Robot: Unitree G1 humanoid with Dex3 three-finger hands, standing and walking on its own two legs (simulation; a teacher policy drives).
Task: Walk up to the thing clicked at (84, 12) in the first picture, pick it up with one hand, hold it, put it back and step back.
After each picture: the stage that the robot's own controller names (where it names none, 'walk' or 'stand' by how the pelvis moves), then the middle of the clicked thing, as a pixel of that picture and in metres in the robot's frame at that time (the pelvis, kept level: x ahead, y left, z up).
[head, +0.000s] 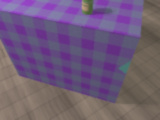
stand; (87, 3) +0.91 -0.03 +0.03
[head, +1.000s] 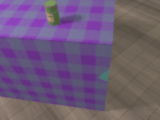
walk; (52, 13) +0.78 +0.19 +0.05
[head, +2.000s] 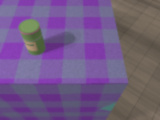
stand; (33, 38) +0.48 +0.18 +0.07
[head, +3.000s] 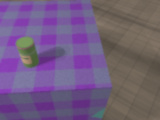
stand; (28, 52) +0.50 +0.22 +0.03
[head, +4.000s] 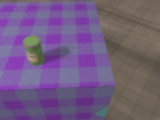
stand; (34, 51) +0.52 +0.21 +0.02
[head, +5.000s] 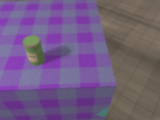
stand; (34, 51) +0.51 +0.21 +0.03
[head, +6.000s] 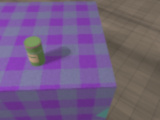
stand; (35, 51) +0.51 +0.21 +0.03
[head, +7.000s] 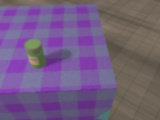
rise first; (35, 54) +0.51 +0.22 +0.03
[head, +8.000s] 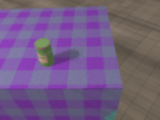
go down; (45, 53) +0.52 +0.21 +0.03
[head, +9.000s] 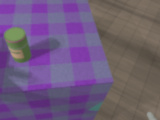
go down; (18, 46) +0.49 +0.20 +0.05
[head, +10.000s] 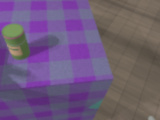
approach; (17, 42) +0.50 +0.20 +0.06
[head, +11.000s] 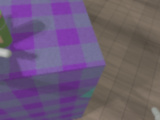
close in; out of the picture +0.51 +0.22 +0.10
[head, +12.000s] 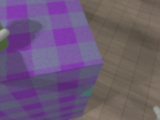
lift; out of the picture +0.50 +0.22 +0.10
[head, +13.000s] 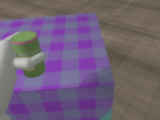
lift; (29, 54) +0.34 +0.16 +0.22
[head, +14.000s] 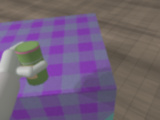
hold; (33, 63) +0.34 +0.15 +0.19
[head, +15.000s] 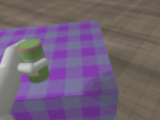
hold; (34, 61) +0.34 +0.15 +0.21
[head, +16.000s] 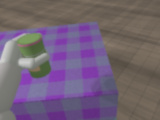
hold; (35, 56) +0.34 +0.14 +0.23
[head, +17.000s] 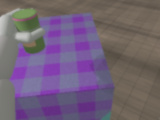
crouch; (30, 32) +0.41 +0.15 +0.25
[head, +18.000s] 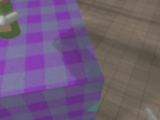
lower; (4, 17) +0.50 +0.19 +0.21
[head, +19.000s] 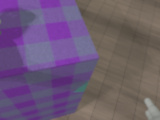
lower; out of the picture +0.53 +0.22 +0.11
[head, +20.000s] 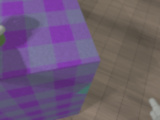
lower; out of the picture +0.51 +0.22 +0.10
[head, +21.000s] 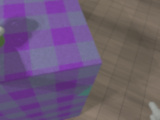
lower; out of the picture +0.51 +0.23 +0.10
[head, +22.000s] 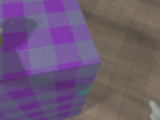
lower; out of the picture +0.51 +0.23 +0.10
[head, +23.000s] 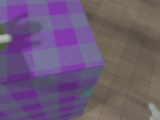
open; out of the picture +0.50 +0.23 +0.09
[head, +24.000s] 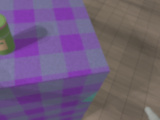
sink last; out of the picture +0.49 +0.21 +0.09
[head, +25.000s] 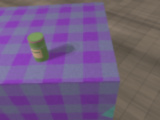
sink last; (38, 47) +0.53 +0.23 +0.07
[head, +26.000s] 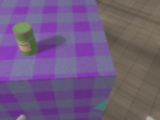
stand; (26, 39) +0.52 +0.22 +0.08
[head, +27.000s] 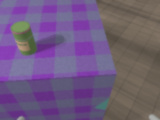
stand; (24, 39) +0.51 +0.23 +0.09
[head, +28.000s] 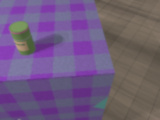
stand; (23, 39) +0.52 +0.22 +0.09
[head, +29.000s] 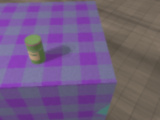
stand; (35, 49) +0.53 +0.21 +0.03
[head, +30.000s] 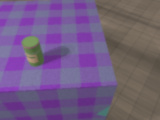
stand; (33, 51) +0.51 +0.21 +0.03
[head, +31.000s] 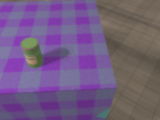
stand; (32, 53) +0.50 +0.21 +0.02
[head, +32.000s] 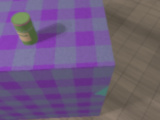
walk; (25, 29) +0.54 +0.23 +0.04
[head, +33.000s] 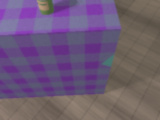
walk; (44, 0) +0.73 +0.17 +0.05
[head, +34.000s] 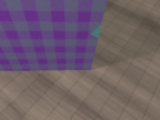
walk; out of the picture +1.00 +0.19 +0.04
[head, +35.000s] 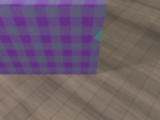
stand; out of the picture +1.12 +0.19 +0.03
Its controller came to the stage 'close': yes
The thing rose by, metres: 0.22
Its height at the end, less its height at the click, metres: +0.00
